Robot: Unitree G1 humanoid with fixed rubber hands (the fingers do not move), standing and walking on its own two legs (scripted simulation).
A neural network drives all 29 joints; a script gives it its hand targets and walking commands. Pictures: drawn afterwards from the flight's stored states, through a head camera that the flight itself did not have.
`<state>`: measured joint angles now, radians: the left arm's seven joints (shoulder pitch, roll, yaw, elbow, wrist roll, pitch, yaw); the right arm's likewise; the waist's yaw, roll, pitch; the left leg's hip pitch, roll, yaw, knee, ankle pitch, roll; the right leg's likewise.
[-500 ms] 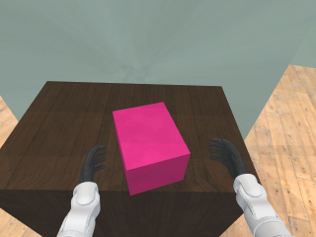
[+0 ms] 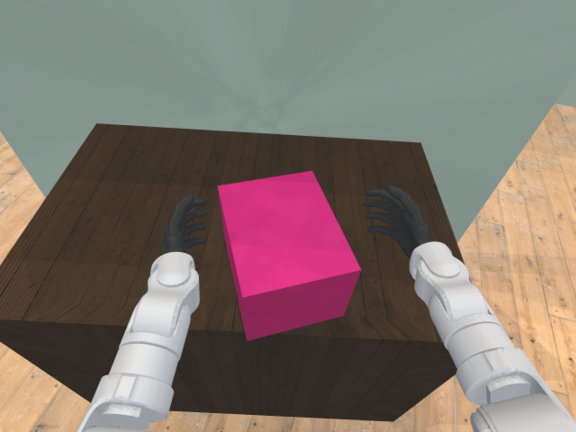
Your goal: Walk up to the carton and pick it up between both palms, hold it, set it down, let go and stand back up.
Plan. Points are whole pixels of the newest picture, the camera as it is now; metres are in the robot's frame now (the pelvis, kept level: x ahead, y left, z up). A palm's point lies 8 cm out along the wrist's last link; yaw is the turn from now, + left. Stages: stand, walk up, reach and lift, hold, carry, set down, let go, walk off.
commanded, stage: reach and lift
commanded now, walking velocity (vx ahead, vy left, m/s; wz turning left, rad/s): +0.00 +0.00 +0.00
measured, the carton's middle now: (281, 251) +0.44 +0.05 -0.06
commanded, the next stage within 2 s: none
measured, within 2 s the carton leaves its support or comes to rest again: neither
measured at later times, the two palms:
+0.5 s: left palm (179, 227) +0.37 +0.19 +0.08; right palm (412, 204) +0.43 -0.14 +0.11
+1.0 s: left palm (178, 269) +0.36 +0.20 -0.01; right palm (379, 236) +0.43 -0.11 +0.03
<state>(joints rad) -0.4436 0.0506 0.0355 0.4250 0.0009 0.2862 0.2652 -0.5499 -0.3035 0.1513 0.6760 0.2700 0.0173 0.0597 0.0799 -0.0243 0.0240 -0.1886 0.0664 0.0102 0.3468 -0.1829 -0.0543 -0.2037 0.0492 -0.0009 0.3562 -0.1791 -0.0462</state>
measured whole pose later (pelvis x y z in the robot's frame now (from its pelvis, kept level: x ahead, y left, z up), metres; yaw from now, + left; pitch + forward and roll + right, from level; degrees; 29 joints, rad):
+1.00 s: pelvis +0.00 +0.01 -0.02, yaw -1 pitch +16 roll -1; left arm -0.65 0.05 0.07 1.06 -0.01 -0.16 0.25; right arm -0.82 -0.23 0.15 1.20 0.31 -0.17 0.02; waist 0.14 -0.02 -0.17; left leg -0.60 0.09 0.01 0.59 -0.27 -0.06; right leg -0.59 0.07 0.00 0.53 -0.22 -0.04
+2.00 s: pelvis -0.01 +0.00 -0.03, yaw +0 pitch +19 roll +0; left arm -0.68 -0.06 0.31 1.07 0.15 -0.26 0.24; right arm -0.86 -0.08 -0.20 1.23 -0.03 -0.25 -0.01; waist 0.14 -0.01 -0.20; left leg -0.67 0.08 0.01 0.60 -0.25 -0.06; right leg -0.69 0.06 0.00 0.60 -0.24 -0.05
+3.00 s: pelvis -0.01 -0.01 -0.02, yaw +1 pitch +20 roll +1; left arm -0.68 -0.08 0.44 1.09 0.23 -0.33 0.19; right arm -0.86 -0.04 -0.37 1.23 -0.24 -0.34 0.00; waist 0.14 -0.01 -0.19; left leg -0.62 0.06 0.01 0.43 -0.16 -0.06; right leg -0.66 0.04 -0.01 0.49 -0.19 -0.05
